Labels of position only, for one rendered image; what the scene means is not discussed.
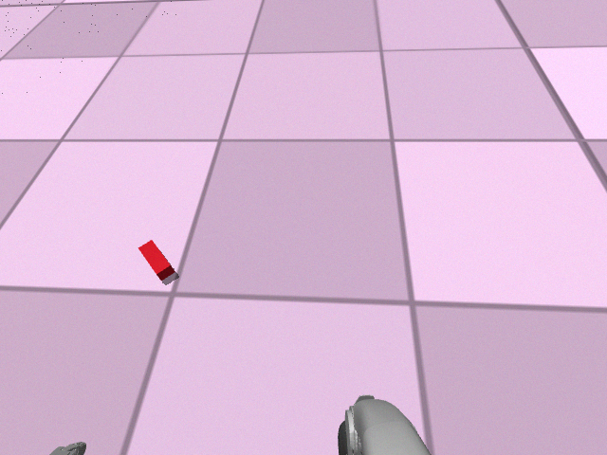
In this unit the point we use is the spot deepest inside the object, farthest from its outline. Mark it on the carton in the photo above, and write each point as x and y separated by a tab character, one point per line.
156	260

